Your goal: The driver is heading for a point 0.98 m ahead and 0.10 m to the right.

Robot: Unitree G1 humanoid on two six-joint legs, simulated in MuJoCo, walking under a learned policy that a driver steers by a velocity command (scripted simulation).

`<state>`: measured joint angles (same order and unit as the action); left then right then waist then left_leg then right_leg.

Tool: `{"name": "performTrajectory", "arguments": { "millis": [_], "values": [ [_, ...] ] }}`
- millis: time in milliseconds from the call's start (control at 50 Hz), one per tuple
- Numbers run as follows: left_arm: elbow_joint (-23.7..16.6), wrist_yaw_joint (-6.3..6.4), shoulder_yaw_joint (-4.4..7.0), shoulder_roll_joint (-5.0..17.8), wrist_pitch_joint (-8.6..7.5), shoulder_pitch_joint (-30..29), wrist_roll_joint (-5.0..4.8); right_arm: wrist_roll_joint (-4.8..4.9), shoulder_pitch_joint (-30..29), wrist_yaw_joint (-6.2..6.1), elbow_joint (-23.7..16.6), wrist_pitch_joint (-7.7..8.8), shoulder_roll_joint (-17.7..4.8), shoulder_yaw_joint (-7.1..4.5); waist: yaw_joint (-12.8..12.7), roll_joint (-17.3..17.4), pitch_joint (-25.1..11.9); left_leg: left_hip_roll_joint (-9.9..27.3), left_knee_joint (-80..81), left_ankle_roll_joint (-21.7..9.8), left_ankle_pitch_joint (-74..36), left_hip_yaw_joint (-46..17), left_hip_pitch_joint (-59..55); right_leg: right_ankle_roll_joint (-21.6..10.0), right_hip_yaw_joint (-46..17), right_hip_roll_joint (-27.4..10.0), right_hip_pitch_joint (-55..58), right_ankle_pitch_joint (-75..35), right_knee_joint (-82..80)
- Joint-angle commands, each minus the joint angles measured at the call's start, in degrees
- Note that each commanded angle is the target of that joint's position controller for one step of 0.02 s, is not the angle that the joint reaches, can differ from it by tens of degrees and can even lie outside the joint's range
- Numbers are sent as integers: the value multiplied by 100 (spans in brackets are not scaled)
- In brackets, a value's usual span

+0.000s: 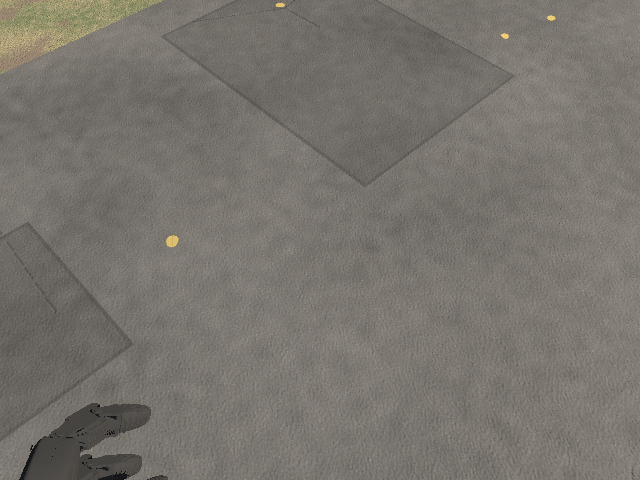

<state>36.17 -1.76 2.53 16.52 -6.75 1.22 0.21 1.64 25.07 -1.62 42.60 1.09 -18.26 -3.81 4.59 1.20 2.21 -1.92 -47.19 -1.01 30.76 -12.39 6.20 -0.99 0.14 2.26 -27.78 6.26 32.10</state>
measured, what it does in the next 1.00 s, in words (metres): walks ahead: left foot, then right foot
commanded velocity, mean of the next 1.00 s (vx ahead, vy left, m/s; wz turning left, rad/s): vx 0.49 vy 0.00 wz -0.15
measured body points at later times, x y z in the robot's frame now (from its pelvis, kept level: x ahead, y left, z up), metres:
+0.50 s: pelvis +0.26 +0.06 +0.01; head +0.30 +0.07 +0.45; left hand +0.24 +0.34 -0.13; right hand +0.51 -0.16 -0.05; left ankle +0.34 +0.17 -0.72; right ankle +0.12 -0.11 -0.66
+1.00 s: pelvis +0.52 +0.00 -0.01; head +0.56 -0.02 +0.44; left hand +0.78 +0.21 -0.08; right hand +0.50 -0.30 -0.13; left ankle +0.37 +0.18 -0.66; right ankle +0.60 -0.09 -0.72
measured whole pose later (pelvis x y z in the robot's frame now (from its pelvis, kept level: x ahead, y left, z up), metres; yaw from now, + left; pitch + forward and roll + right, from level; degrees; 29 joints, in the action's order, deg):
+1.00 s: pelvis +0.52 +0.00 -0.01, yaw -14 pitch +1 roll +2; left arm 37.2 -2.7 3.7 17.4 -1.1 5.1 -1.5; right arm 0.8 17.0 -0.6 45.5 3.2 -17.8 -4.3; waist 2.2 -0.5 4.6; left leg 5.0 -54.1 2.4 28.4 6.6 7.2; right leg -6.2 2.7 1.5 -28.7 10.4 38.8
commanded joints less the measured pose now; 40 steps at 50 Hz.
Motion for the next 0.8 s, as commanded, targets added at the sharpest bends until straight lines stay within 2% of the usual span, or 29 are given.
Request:
{"name": "performTrajectory", "arguments": {
  "millis": [20,40,60,80,120,160,200,260,320,360,380,400,420,440,460,480,500,520,540,580,600,660,740,800],
  "values": [
    [6,86,310,787,55,1584,-18,163,-7,39,-632,151,-737,-86,-902,-1139,-1280,297,-2961,93,-374,244,3734,-1176,-3678,-2385,4175,2474,-1636],
    [48,103,279,687,86,1356,-5,70,-416,32,-693,141,-758,-89,-843,-624,-788,550,-2797,89,-796,446,3548,-1054,-2791,-2149,3403,1592,-1636],
    [122,107,261,602,102,1232,37,-25,-679,49,-761,152,-694,-100,-753,-497,-506,708,-2558,70,-1029,471,3366,-1003,-2255,-1929,2803,903,-1738],
    [181,111,227,519,78,1168,91,-15,-709,82,-778,131,-589,-100,-623,-588,-383,823,-2387,38,-1169,450,3097,-980,-1834,-1729,2402,508,-1887],
    [325,98,232,494,-1,1174,45,19,-666,117,-779,76,-307,-31,-507,-668,-281,844,-2040,29,-1163,527,2904,-1116,-1423,-1658,2071,199,-2165],
    [479,79,272,625,-53,1212,-26,-36,-932,128,-870,50,-136,42,-472,-537,-35,862,-1437,74,-1213,558,3063,-1256,-1153,-1734,1892,-40,-2411],
    [566,74,309,776,-50,1216,-54,-102,-1211,169,-935,94,-83,102,-495,-433,38,889,-745,107,-1741,621,3143,-1304,-851,-1718,1955,-284,-2522],
    [664,77,317,919,18,1265,-130,-106,-1754,281,-1016,226,-45,175,-650,-369,141,825,408,101,-2635,957,2786,-1157,-342,-1463,1870,-582,-2533],
    [846,66,334,1105,115,1711,-227,-65,-2347,354,-1205,322,-117,172,-845,-392,221,656,1145,97,-2857,1113,2482,-1042,-443,-1530,2069,-618,-2382],
    [934,78,357,1223,199,1867,-242,-51,-2431,383,-1269,365,-284,106,-782,-457,198,540,1514,16,-2654,1107,2300,-933,-612,-1682,2377,-706,-2129],
    [964,91,361,1263,244,1886,-239,-52,-2299,385,-1242,382,-371,58,-657,-499,114,464,1675,-38,-2569,1148,2007,-858,-664,-1710,2461,-884,-1916],
    [974,105,345,1264,279,1825,-239,-67,-1913,368,-1139,393,-485,-24,-368,-498,-106,338,1920,-137,-2593,1254,1337,-727,-555,-1593,2395,-1440,-1418],
    [985,111,276,1094,285,1889,-201,-100,-1182,314,-923,383,-732,-169,-11,-425,-600,274,1973,-278,-2603,1304,186,-552,-339,-1288,2102,-1881,-456],
    [827,112,114,704,260,1849,-61,-198,-203,229,-793,348,-1146,-306,417,31,-1453,1239,1787,-609,-2642,388,-1382,-283,-78,-936,1112,-670,1224],
    [660,127,-72,47,188,2462,-100,-326,-5,195,-799,294,-1591,-361,72,1537,-2196,2665,2430,-1364,-1557,-2140,-2745,85,-21,-78,-770,2538,3199],
    [746,131,72,661,153,2282,-257,-283,-14,223,-794,307,-1076,-250,259,1079,-2101,2603,2894,-1429,-871,-2698,-2439,98,-708,-234,-1293,2665,3997],
    [634,127,166,895,162,1921,-347,-210,-303,235,-745,327,-772,-151,177,899,-1318,2438,2927,-1244,-968,-1779,-1929,62,-658,-485,-1669,2216,4173],
    [592,146,161,839,182,1683,-300,-185,-618,253,-715,353,-570,-90,31,664,-921,2171,3039,-1126,-1421,-1098,-1328,63,-550,-708,-1568,1759,4027],
    [578,156,181,787,220,1566,-220,-202,-899,269,-683,379,-406,-54,-131,607,-627,1962,3213,-1056,-1836,-603,-799,83,-546,-847,-1399,1424,3777],
    [629,141,181,585,371,1712,-225,-255,-1178,266,-620,479,-263,-48,-398,606,-427,1789,3590,-1006,-2463,83,-149,138,-579,-971,-842,1029,3546],
    [614,137,160,457,436,1701,-222,-249,-1214,255,-561,533,-279,-72,-455,494,-347,1809,3719,-1049,-2755,314,-4,174,-569,-982,-792,951,3459],
    [427,130,143,339,536,1336,-170,-244,-1235,193,-392,594,-422,-151,-486,271,-42,1823,3962,-1065,-3151,936,39,256,-633,-1001,-1094,437,2823],
    [216,-24,70,213,491,697,-147,-217,-1116,112,-238,532,-654,-232,-284,167,157,1697,4046,-927,-3227,1722,-88,194,-345,-923,-948,-622,1465],
    [-10,-119,50,229,492,175,-145,-138,-876,92,-90,455,-816,-300,-109,89,336,1817,4001,-843,-3228,2013,-417,47,-97,-868,-937,-644,865]
  ]
}}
